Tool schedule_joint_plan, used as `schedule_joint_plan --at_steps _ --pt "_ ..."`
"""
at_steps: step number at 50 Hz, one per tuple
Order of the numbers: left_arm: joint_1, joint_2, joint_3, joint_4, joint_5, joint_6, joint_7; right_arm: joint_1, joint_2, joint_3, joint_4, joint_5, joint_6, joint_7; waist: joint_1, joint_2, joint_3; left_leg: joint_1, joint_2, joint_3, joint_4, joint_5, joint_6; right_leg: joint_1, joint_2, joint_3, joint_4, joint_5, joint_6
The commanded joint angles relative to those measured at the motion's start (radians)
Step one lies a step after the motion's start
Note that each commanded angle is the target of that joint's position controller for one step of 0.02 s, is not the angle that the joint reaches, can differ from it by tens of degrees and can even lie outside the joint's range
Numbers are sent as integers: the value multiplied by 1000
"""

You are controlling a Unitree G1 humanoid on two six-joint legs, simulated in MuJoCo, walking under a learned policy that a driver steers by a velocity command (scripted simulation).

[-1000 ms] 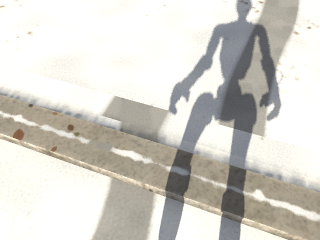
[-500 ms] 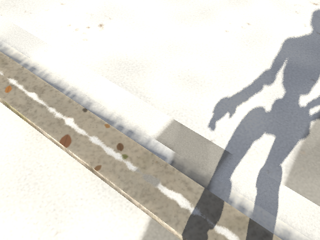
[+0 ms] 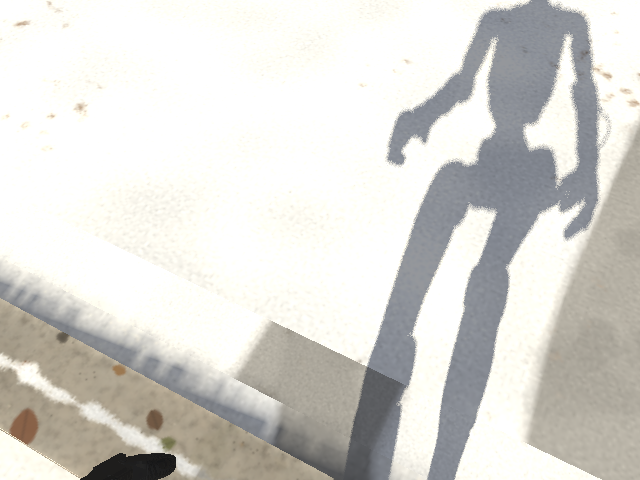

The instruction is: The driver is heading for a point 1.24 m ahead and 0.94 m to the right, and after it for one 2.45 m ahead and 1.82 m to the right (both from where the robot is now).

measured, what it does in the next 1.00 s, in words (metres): walks ahead, turning right: left foot, then right foot 0.06 m lower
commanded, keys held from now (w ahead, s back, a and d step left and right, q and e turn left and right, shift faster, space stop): w+e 1.00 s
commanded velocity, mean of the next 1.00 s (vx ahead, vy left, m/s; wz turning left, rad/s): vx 0.50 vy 0.00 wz -0.57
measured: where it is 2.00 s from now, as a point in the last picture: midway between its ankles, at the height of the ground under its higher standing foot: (566, 299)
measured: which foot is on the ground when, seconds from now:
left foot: up 0.00-0.34, down 0.36-0.88, up 0.90-1.00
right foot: down 0.00-0.34, up 0.36-0.88, down 0.90-1.00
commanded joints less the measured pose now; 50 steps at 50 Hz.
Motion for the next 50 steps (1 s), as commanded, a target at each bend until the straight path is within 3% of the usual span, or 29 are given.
schedule_joint_plan --at_steps 1,2,3,6,9,10,11,12,15,16,17,18,19,20,21,22,25,27,30,34,40,42,44,45,46,47,48,49,50 --pt "301 179 65 9 19 -11 26 -190 -126 -32 -169 19 -69 21 124 -51 -306 -503 -9 -123 229 -137 34 730 -313 520 -254 184 -201" --pt "254 159 62 7 11 -18 28 -195 -112 -32 -165 5 -68 17 83 -24 -214 -496 9 -99 149 -121 38 613 -293 490 -290 149 -184" --pt "217 139 55 -5 9 -20 32 -177 -101 -33 -159 1 -59 14 47 -56 -150 -462 15 -89 120 -114 36 499 -283 480 -325 126 -189" --pt "178 141 50 -35 -4 -26 47 -132 -77 -32 -152 -5 -37 15 -22 -107 -59 -400 8 -52 36 -64 1 271 -280 462 -420 82 -201" --pt "187 183 61 -44 -10 -22 69 -213 -83 -28 -179 -19 -28 15 -22 -134 -40 -387 -6 -40 -159 139 -37 189 -230 384 -429 34 -163" --pt "175 197 67 -51 -15 -12 71 -249 -58 -16 -187 -20 -26 18 -20 -142 -40 -288 -47 5 -317 183 -51 119 -171 309 -418 15 -138" --pt "209 216 77 -40 -22 -4 79 -301 -41 -11 -209 -23 -23 23 -3 -176 -55 -205 -65 4 -412 224 -65 104 -170 314 -422 -18 -118" --pt "214 229 81 -45 -14 -6 79 -279 -66 -22 -197 -10 -22 30 -15 -193 -97 -131 -79 18 -384 269 -72 121 -199 339 -429 -36 -120" --pt "132 211 84 -73 -2 -8 75 -98 -164 -69 -132 16 -17 30 -116 -230 -135 -15 -16 -49 -357 292 -68 197 -235 375 -326 -33 -68" --pt "95 189 78 -87 5 -2 69 28 -179 -86 -87 16 -19 27 -181 -211 -168 92 -26 -28 -377 232 -56 173 -204 356 -193 -6 -42" --pt "88 148 67 -93 10 4 63 154 -184 -99 -38 6 -20 25 -243 -137 -197 228 -33 -4 -446 159 -44 104 -132 295 57 -1 -2" --pt "147 41 38 -110 18 10 63 181 -199 -94 -25 -25 -30 30 -198 119 -157 291 85 -201 -567 -11 -1 -54 -42 271 404 -315 36" --pt "412 2 28 -117 -16 -3 58 32 -235 -77 -88 -49 -35 37 6 365 -149 271 244 -597 -724 94 151 -204 4 320 576 -425 38" --pt "408 90 45 -105 -63 -1 52 -50 -213 -84 -90 -29 -35 41 27 307 -124 157 316 -741 -850 -314 242 -285 -80 287 696 -338 35" --pt "311 164 61 -109 -60 11 52 -109 -142 -70 -110 -9 -37 42 2 149 -62 58 283 -650 -876 -410 236 -274 -137 256 710 -260 24" --pt "257 179 68 -110 -36 24 57 -135 -110 -58 -109 -10 -39 39 -6 47 -58 19 255 -561 -860 -366 210 -262 -162 249 722 -222 22" --pt "217 162 67 -119 -22 41 44 -126 -116 -59 -79 -15 -57 8 -10 49 -43 -21 182 -287 -871 -115 173 -201 -207 252 567 -118 26" --pt "170 151 63 -132 -11 34 41 -68 -129 -65 -56 -28 -74 -5 -41 -22 -70 52 188 -183 -864 91 187 -220 -204 248 515 -8 34" --pt "132 159 73 -141 -23 27 31 -27 -128 -64 -38 -32 -81 -10 -59 -50 -77 150 187 -64 -840 240 182 -264 -200 270 370 137 47" --pt "26 108 50 -170 -13 22 7 -11 -160 -71 -27 -10 -63 -17 -99 -5 -31 127 157 85 -830 212 146 -190 -187 172 97 302 58" --pt "-45 117 47 -202 -18 42 -22 7 -201 -94 -17 25 -28 -10 -106 -43 32 222 214 155 -750 232 114 -149 -196 141 -90 222 19" --pt "14 143 58 -186 -7 45 -22 -2 -224 -101 -21 30 -15 -10 -69 -44 -8 261 208 195 -615 481 97 -56 -161 95 -115 153 -7" --pt "264 208 98 -103 -1 48 -5 -29 -226 -100 -27 34 -8 0 59 -73 -141 214 152 249 -284 688 64 254 -81 26 -178 206 -57" --pt "421 254 121 -46 -2 53 14 -31 -179 -83 -28 13 -13 1 135 -127 -201 -30 105 246 33 470 22 547 -108 92 -162 291 -96" --pt "432 336 116 -30 -8 46 27 16 -17 -40 -55 -62 -27 12 38 -401 -232 -437 -16 168 436 -444 -9 821 -243 295 52 704 -119" --pt "434 378 113 -87 -12 24 14 97 -82 -29 -112 -36 -60 21 19 -365 -477 -603 -78 -6 552 -445 -32 983 -393 698 -70 442 -330" --pt "450 325 112 -78 -15 17 4 -59 -155 -46 -154 22 -82 12 88 -212 -455 -694 -60 -48 511 -306 -25 955 -416 819 -281 62 -336" --pt "376 288 99 -70 -22 5 8 -147 -174 -46 -173 36 -93 0 71 -142 -298 -741 -24 -44 422 -184 -7 817 -396 779 -347 -55 -295" --pt "274 244 78 -92 -14 -3 12 -154 -177 -46 -158 12 -87 -14 26 -68 -219 -689 8 -51 380 -107 -8 661 -374 729 -363 -15 -260"
Velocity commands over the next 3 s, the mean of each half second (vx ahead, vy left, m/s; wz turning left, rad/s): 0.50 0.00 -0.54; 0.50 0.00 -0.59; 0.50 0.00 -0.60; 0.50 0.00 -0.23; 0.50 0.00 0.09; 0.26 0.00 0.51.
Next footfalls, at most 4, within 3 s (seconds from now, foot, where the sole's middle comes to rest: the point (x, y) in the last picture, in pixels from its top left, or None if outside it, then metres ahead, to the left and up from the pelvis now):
0.36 left None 0.37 0.14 -0.74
0.90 right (451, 427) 0.52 -0.24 -0.80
1.38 left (483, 279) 0.89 -0.36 -0.80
1.86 right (635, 322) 0.78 -0.70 -0.80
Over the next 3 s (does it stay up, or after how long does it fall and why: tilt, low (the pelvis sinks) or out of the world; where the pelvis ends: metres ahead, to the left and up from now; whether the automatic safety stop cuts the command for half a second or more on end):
stays up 1.10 -0.98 -0.03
